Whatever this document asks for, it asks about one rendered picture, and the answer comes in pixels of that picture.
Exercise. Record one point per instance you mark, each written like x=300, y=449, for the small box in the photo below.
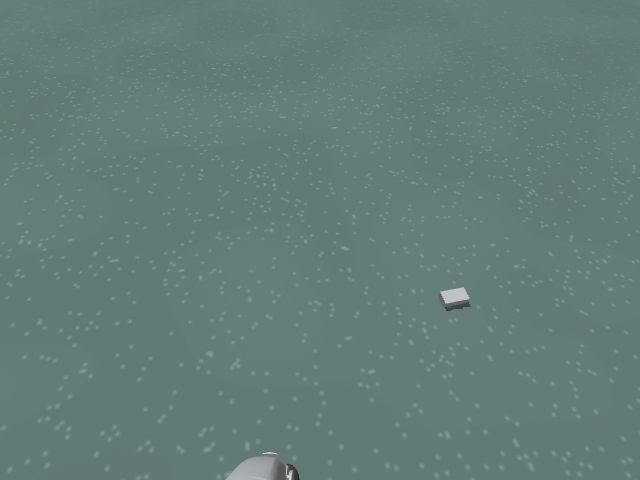
x=453, y=297

